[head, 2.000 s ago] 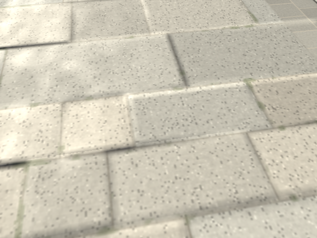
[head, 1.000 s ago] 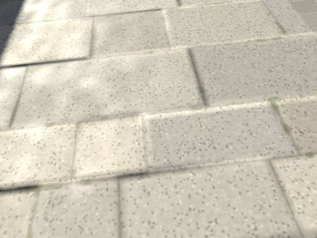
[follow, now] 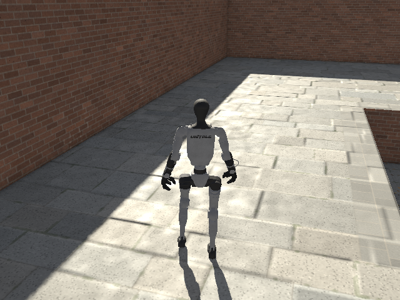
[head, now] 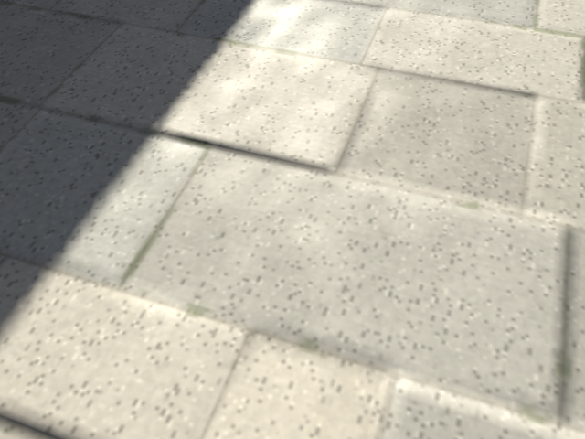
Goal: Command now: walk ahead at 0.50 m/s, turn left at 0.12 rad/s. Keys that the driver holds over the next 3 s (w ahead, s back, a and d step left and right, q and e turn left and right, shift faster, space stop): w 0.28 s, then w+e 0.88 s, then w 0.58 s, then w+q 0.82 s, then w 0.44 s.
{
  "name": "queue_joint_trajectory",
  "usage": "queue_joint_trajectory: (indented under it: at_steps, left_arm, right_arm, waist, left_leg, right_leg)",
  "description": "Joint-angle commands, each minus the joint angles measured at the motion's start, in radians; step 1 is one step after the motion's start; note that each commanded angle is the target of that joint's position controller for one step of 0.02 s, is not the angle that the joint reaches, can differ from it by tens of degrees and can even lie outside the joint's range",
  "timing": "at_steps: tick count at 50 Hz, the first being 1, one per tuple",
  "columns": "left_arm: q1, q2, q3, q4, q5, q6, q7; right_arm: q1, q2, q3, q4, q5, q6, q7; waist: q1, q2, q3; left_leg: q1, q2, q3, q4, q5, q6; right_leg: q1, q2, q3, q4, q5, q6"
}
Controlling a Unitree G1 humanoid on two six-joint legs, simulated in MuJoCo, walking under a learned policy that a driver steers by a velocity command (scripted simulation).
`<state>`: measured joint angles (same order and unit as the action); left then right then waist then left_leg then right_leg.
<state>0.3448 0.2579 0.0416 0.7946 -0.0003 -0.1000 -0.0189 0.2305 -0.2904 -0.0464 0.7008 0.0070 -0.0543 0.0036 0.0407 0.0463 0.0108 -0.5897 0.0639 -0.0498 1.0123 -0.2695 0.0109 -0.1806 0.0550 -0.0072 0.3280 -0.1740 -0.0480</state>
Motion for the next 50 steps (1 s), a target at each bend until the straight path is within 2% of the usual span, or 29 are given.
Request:
queue_joint_trajectory:
  at_steps: [1,4,6,9,11,12,13,14,15,16,17,18,19,21,23,26,30,35,38,40,41,42,43,44,45,46,47,48,50]
  left_arm:
    - [-0.037,0.167,0.039,-0.057,-0.009,-0.011,0.008]
    - [0.003,0.184,0.042,-0.032,-0.018,0.000,0.011]
    - [0.043,0.192,0.043,-0.011,-0.023,0.007,0.011]
    - [0.064,0.203,0.046,0.010,-0.028,0.022,0.015]
    - [0.050,0.220,0.052,0.015,-0.027,0.034,0.020]
    - [0.037,0.219,0.050,0.013,-0.027,0.038,0.023]
    - [0.038,0.192,0.039,0.006,-0.018,0.039,0.025]
    - [0.059,0.120,0.012,-0.029,0.007,0.033,0.028]
    - [0.162,0.053,-0.009,-0.029,-0.008,0.013,0.024]
    - [0.093,0.160,0.017,-0.022,-0.033,0.004,0.018]
    - [0.012,0.184,0.027,-0.043,-0.046,-0.001,0.014]
    - [-0.026,0.171,0.026,-0.046,-0.036,0.001,0.018]
    - [-0.036,0.161,0.031,-0.046,-0.025,0.010,0.019]
    - [0.006,0.123,0.029,-0.030,-0.028,0.035,0.018]
    - [-0.006,0.103,0.030,-0.036,-0.028,0.052,0.021]
    - [-0.071,0.094,0.031,-0.063,-0.022,0.053,0.021]
    - [-0.189,0.068,0.020,-0.103,-0.019,0.043,-0.003]
    - [-0.335,0.053,0.010,-0.193,-0.021,0.042,-0.036]
    - [-0.317,0.079,0.025,-0.225,-0.022,0.047,-0.052]
    - [-0.155,0.141,0.059,-0.203,-0.023,0.055,-0.047]
    - [0.009,0.196,0.091,-0.166,-0.023,0.059,-0.032]
    - [0.106,0.289,0.116,-0.143,-0.022,0.070,-0.007]
    - [0.069,0.322,0.111,-0.176,-0.018,0.055,-0.009]
    - [0.072,0.232,0.088,-0.176,-0.014,0.047,-0.012]
    - [0.031,0.194,0.076,-0.175,-0.014,0.041,-0.012]
    - [-0.035,0.178,0.071,-0.180,-0.018,0.038,-0.012]
    - [-0.086,0.146,0.060,-0.195,-0.013,0.036,-0.009]
    - [-0.110,0.139,0.056,-0.209,-0.004,0.036,-0.005]
    - [-0.115,0.156,0.061,-0.205,-0.008,0.032,0.003]
  right_arm:
    - [-0.060,-0.024,0.001,-0.082,-0.007,-0.020,0.004]
    - [-0.155,-0.017,0.007,-0.098,0.001,-0.029,0.014]
    - [-0.209,-0.025,0.005,-0.114,0.008,-0.033,0.021]
    - [-0.253,-0.046,-0.002,-0.138,0.013,-0.039,0.034]
    - [-0.207,-0.072,-0.014,-0.130,0.010,-0.043,0.037]
    - [-0.116,-0.098,-0.030,-0.103,0.005,-0.042,0.033]
    - [0.033,-0.146,-0.053,-0.063,0.001,-0.040,0.023]
    - [0.195,-0.228,-0.071,-0.040,-0.017,-0.033,0.012]
    - [0.217,-0.256,-0.074,-0.028,-0.014,-0.028,0.019]
    - [0.189,-0.163,-0.052,-0.030,-0.001,-0.028,0.019]
    - [0.131,-0.133,-0.040,-0.032,0.003,-0.030,0.017]
    - [0.067,-0.114,-0.034,-0.034,-0.006,-0.033,0.019]
    - [0.025,-0.086,-0.027,-0.033,-0.013,-0.038,0.023]
    - [-0.005,-0.069,-0.027,-0.019,-0.020,-0.056,0.024]
    - [-0.006,-0.080,-0.034,0.005,-0.021,-0.070,0.021]
    - [0.014,-0.096,-0.040,0.039,-0.025,-0.072,0.010]
    - [0.030,-0.121,-0.043,0.065,-0.017,-0.062,-0.004]
    - [0.119,-0.150,-0.052,0.118,-0.001,-0.024,-0.014]
    - [0.102,-0.183,-0.060,0.114,0.004,0.001,-0.025]
    - [0.081,-0.208,-0.067,0.105,0.005,0.015,-0.037]
    - [0.058,-0.202,-0.062,0.095,0.010,0.014,-0.042]
    - [0.100,-0.111,-0.034,0.062,-0.018,-0.003,-0.037]
    - [0.139,-0.048,-0.004,0.021,-0.019,-0.043,-0.016]
    - [0.026,-0.138,-0.027,0.004,0.013,-0.075,0.004]
    - [-0.031,-0.142,-0.025,-0.022,0.033,-0.090,0.011]
    - [-0.036,-0.124,-0.023,-0.015,0.015,-0.094,0.005]
    - [-0.030,-0.137,-0.032,-0.007,-0.006,-0.086,-0.001]
    - [-0.010,-0.136,-0.035,-0.005,-0.012,-0.072,0.001]
    - [0.006,-0.111,-0.032,-0.006,-0.023,-0.052,-0.002]
  waist:
    - [-0.009,-0.123,0.005]
    - [0.025,-0.123,0.019]
    - [0.044,-0.125,0.029]
    - [0.034,-0.131,0.044]
    - [-0.009,-0.138,0.016]
    - [-0.064,-0.126,-0.039]
    - [-0.129,-0.102,-0.142]
    - [-0.168,0.054,-0.297]
    - [-0.121,0.280,-0.383]
    - [-0.149,0.151,-0.274]
    - [-0.136,0.096,-0.147]
    - [-0.105,0.027,-0.093]
    - [-0.078,0.029,-0.048]
    - [-0.039,0.058,-0.039]
    - [-0.027,0.035,-0.011]
    - [-0.039,0.007,0.017]
    - [-0.082,-0.007,0.049]
    - [-0.132,-0.022,0.091]
    - [-0.089,0.023,0.037]
    - [0.012,0.053,-0.068]
    - [0.105,0.017,-0.147]
    - [0.094,-0.164,-0.239]
    - [0.021,-0.282,-0.371]
    - [0.087,-0.155,-0.337]
    - [0.063,-0.114,-0.197]
    - [0.008,-0.025,-0.113]
    - [-0.023,-0.031,-0.072]
    - [-0.051,-0.056,-0.058]
    - [-0.070,-0.068,-0.049]
  left_leg:
    - [-0.076,0.036,0.001,-0.172,0.126,-0.017]
    - [-0.007,0.009,0.028,-0.349,0.268,-0.021]
    - [0.018,-0.006,0.035,-0.407,0.305,-0.016]
    - [0.024,-0.015,0.026,-0.471,0.248,0.018]
    - [0.117,-0.037,0.046,-0.510,0.196,0.048]
    - [0.257,-0.062,0.071,-0.543,0.198,0.071]
    - [0.485,-0.036,0.050,-0.532,0.214,0.105]
    - [0.801,0.190,-0.241,-0.520,0.198,0.190]
    - [0.975,0.340,-0.641,-0.655,0.001,0.307]
    - [0.899,0.313,-0.603,-0.695,-0.118,0.270]
    - [0.768,0.282,-0.446,-0.713,-0.069,0.232]
    - [0.649,0.240,-0.349,-0.742,0.014,0.209]
    - [0.564,0.206,-0.271,-0.777,0.094,0.198]
    - [0.469,0.178,-0.168,-0.835,0.192,0.196]
    - [0.437,0.175,-0.084,-0.867,0.279,0.198]
    - [0.468,0.168,0.012,-0.883,0.371,0.189]
    - [0.496,0.147,0.129,-0.901,0.392,0.152]
    - [0.685,0.205,0.179,-0.834,0.504,0.141]
    - [0.739,0.213,0.224,-0.689,0.893,0.114]
    - [0.706,0.199,0.245,-0.438,1.115,0.091]
    - [0.568,0.157,0.263,-0.208,1.002,0.057]
    - [0.224,0.060,0.260,0.132,0.372,0.011]
    - [-0.097,-0.138,0.059,0.411,-0.331,-0.023]
    - [-0.202,-0.067,-0.075,0.430,-0.271,-0.004]
    - [-0.217,-0.027,-0.057,0.356,-0.182,0.014]
    - [-0.174,0.014,-0.046,0.251,-0.121,0.011]
    - [-0.116,0.039,-0.041,0.174,-0.084,-0.002]
    - [-0.059,0.049,-0.042,0.148,-0.059,-0.016]
    - [-0.021,0.047,-0.019,0.074,-0.030,-0.054]
  right_leg:
    - [0.052,-0.253,0.199,-0.182,0.198,-0.181]
    - [0.046,-0.232,0.134,-0.180,0.204,-0.157]
    - [0.070,-0.250,0.134,-0.170,0.197,-0.150]
    - [0.150,-0.294,0.151,-0.132,0.222,-0.129]
    - [0.185,-0.301,0.142,-0.060,0.354,-0.107]
    - [0.172,-0.268,0.105,0.052,0.497,-0.086]
    - [0.089,-0.218,0.062,0.243,0.508,-0.056]
    - [-0.168,-0.131,0.005,0.588,0.197,-0.005]
    - [-0.463,-0.001,0.069,0.840,-0.410,0.028]
    - [-0.571,-0.058,0.146,0.937,-0.391,0.023]
    - [-0.597,-0.099,0.127,0.925,-0.293,0.014]
    - [-0.557,-0.138,0.110,0.881,-0.207,0.018]
    - [-0.524,-0.163,0.110,0.837,-0.150,0.025]
    - [-0.439,-0.182,0.116,0.817,-0.085,0.038]
    - [-0.461,-0.180,0.128,0.791,-0.029,0.051]
    - [-0.529,-0.169,0.150,0.669,0.111,0.062]
    - [-0.495,-0.154,0.073,0.441,0.281,0.049]
    - [-0.573,-0.138,0.002,0.311,0.201,0.009]
    - [-0.461,-0.069,-0.080,0.292,0.057,-0.038]
    - [-0.228,0.001,-0.112,0.281,-0.007,-0.089]
    - [0.036,0.014,-0.072,0.193,0.065,-0.133]
    - [0.376,-0.200,0.272,0.191,0.093,-0.227]
    - [0.596,-0.406,0.834,0.044,-0.005,-0.417]
    - [0.573,-0.378,0.749,-0.006,-0.039,-0.363]
    - [0.432,-0.336,0.589,-0.017,0.006,-0.317]
    - [0.278,-0.285,0.485,-0.030,0.091,-0.277]
    - [0.173,-0.252,0.417,-0.049,0.184,-0.259]
    - [0.095,-0.231,0.389,-0.074,0.230,-0.258]
    - [0.004,-0.213,0.344,-0.098,0.311,-0.268]
